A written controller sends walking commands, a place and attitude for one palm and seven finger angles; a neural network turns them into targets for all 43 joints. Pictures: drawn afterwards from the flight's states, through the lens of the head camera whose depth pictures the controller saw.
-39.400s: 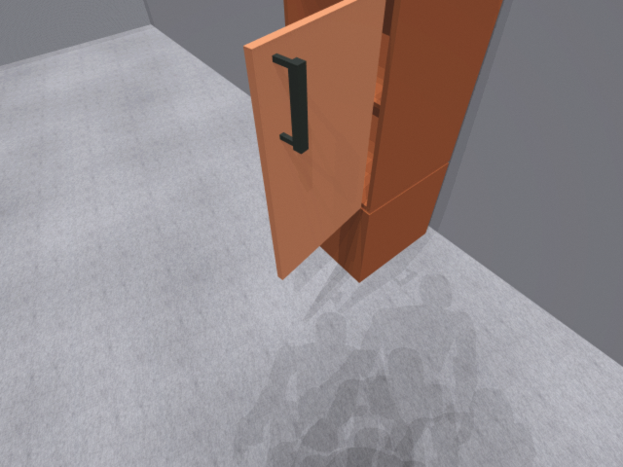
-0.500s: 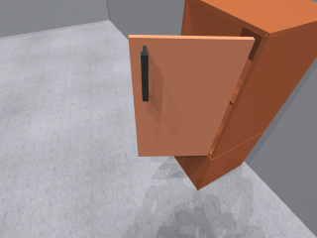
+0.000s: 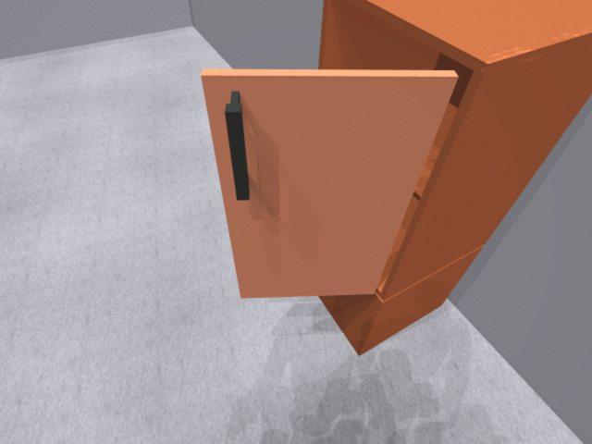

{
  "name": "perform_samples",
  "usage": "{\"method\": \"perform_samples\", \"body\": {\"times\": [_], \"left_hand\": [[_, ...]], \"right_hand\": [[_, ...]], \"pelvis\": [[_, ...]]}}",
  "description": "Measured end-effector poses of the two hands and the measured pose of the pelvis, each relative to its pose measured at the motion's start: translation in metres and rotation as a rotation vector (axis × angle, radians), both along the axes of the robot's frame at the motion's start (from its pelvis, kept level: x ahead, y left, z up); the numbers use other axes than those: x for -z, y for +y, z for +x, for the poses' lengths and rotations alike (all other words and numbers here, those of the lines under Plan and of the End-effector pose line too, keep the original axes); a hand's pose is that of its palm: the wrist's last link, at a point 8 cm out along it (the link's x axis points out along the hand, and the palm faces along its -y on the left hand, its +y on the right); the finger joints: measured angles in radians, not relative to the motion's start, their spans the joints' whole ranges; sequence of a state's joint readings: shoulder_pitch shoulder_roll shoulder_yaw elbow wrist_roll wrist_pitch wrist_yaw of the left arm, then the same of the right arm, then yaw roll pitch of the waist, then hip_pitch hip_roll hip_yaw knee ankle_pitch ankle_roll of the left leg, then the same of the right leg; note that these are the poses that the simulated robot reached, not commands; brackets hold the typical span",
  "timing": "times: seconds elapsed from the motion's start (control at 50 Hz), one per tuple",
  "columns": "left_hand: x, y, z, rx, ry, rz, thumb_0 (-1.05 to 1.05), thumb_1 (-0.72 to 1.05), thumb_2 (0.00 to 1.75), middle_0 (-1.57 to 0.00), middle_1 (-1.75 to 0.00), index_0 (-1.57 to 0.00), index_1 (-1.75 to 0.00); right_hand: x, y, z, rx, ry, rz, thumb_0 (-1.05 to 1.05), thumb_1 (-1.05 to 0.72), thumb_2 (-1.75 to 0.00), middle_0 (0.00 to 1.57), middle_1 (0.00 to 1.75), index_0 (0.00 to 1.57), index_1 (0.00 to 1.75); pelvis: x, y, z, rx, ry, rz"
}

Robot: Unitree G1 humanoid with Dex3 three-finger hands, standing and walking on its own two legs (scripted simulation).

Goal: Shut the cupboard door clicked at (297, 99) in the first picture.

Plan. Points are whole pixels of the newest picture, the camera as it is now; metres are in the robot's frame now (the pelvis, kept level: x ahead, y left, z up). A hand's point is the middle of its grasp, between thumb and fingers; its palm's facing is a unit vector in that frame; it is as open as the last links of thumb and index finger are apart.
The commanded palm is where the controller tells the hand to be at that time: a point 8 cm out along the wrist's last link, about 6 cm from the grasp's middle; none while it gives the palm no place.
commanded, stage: look again from close up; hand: left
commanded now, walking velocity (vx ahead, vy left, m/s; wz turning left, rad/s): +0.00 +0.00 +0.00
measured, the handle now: (239, 148) +0.48 +0.12 +0.14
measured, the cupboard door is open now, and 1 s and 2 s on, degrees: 63 63 63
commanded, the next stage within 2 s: shuffle to correct the standing spot in 0.04 s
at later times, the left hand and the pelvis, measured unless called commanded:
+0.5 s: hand out of the picture +0.03 +0.14 -0.18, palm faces +0.08 -0.98 -0.20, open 7.4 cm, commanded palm none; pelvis +0.05 -0.04 -0.01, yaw +3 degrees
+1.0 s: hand out of the picture +0.06 +0.07 -0.18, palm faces +0.17 -0.96 -0.21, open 7.4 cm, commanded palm none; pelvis +0.06 -0.12 -0.01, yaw +6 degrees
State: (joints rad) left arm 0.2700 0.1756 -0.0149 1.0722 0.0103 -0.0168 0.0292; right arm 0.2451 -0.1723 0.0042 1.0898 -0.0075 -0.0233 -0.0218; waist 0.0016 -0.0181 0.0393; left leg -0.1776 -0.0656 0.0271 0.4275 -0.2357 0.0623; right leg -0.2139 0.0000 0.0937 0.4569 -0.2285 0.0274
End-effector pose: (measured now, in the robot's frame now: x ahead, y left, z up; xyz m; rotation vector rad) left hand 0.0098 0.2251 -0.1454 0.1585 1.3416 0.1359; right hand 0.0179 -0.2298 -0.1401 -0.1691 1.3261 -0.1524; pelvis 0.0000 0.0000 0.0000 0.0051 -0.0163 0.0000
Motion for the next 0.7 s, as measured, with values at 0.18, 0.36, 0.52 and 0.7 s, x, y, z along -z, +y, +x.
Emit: {"method": "perform_samples", "body": {"times": [0.18,0.36,0.52,0.7], "left_hand": [[-0.005,0.001,0.033,0.020,-0.044,0.026,0.01,0.91,0.90,-0.20,-0.30,-0.20,-0.30],[-0.001,-0.012,0.036,-0.014,-0.021,0.023,0.01,0.91,0.90,-0.20,-0.30,-0.20,-0.30],[0.005,-0.042,0.012,-0.091,0.065,0.004,0.01,0.91,0.90,-0.20,-0.30,-0.20,-0.30],[0.019,-0.076,-0.017,-0.157,0.170,-0.055,0.01,0.91,0.90,-0.20,-0.30,-0.20,-0.30]], "right_hand": [[-0.001,-0.016,0.011,-0.002,0.008,-0.014,0.01,-0.91,-0.90,0.20,0.30,0.20,0.30],[0.004,-0.021,0.024,-0.017,0.033,0.000,0.01,-0.91,-0.90,0.20,0.30,0.20,0.30],[0.011,-0.035,0.042,-0.036,0.071,0.004,0.01,-0.90,-0.90,0.20,0.30,0.20,0.30],[0.009,-0.058,0.071,-0.051,0.057,-0.057,0.01,-0.90,-0.90,0.20,0.30,0.20,0.30]], "pelvis": [[-0.001,-0.010,0.011,0.000,0.002,0.001],[0.002,-0.022,0.029,-0.028,0.006,0.007],[0.007,-0.043,0.048,-0.060,0.019,0.000],[0.014,-0.061,0.060,-0.077,0.024,-0.010]]}}
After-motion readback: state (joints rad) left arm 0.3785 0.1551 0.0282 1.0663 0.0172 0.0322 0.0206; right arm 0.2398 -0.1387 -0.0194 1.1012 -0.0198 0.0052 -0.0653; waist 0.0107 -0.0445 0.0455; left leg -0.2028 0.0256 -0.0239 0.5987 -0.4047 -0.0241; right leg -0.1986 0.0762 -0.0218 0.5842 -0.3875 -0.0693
